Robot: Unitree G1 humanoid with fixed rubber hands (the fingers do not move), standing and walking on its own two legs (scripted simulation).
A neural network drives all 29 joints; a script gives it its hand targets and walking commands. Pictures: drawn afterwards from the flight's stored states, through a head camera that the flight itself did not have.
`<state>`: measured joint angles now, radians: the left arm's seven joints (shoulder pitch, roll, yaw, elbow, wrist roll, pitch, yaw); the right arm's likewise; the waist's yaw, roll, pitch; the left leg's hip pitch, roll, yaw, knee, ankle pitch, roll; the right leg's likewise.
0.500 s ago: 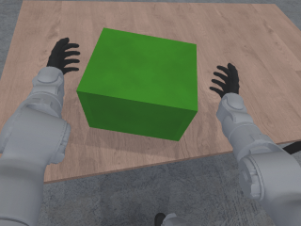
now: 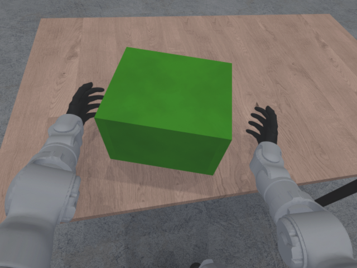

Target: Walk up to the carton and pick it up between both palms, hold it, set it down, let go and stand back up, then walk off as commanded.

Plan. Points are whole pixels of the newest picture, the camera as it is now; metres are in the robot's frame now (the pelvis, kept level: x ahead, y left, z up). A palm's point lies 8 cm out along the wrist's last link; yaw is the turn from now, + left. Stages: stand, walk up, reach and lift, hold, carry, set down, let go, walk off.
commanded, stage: set down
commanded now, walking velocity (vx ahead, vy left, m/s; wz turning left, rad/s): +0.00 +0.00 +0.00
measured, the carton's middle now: (170, 111) +0.48 -0.03 +0.04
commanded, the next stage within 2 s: none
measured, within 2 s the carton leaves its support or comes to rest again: neither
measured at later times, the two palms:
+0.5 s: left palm (55, 136) +0.43 +0.22 +0.05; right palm (257, 156) +0.33 -0.21 +0.03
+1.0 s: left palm (18, 169) +0.35 +0.26 +0.08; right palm (259, 179) +0.28 -0.18 +0.05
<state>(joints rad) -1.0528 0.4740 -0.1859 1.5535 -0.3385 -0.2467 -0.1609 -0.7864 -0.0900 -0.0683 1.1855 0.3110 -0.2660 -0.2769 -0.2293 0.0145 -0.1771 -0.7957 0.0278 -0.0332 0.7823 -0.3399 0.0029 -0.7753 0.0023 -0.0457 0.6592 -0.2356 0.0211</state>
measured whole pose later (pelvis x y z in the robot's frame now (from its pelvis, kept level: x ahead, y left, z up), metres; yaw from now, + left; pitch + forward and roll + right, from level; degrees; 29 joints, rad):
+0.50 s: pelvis +0.00 +0.01 +0.01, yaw +0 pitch +12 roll -4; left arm -0.81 0.48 -0.17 1.29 -0.34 -0.20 -0.17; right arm -0.61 -0.05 -0.06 1.09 0.29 -0.29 -0.30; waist -0.15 0.01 -0.10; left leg -0.61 0.03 -0.03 0.75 -0.34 0.01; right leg -0.58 0.01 -0.04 0.58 -0.21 0.03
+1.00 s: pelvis +0.01 +0.01 +0.03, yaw -1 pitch -3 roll -3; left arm -0.35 0.55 -0.08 0.62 -0.33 0.03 -0.22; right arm -0.14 -0.01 -0.02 0.47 0.26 -0.09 -0.38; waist -0.04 -0.01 0.10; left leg -0.20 0.03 0.01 0.58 -0.32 0.02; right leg -0.18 0.01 -0.01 0.42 -0.18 0.03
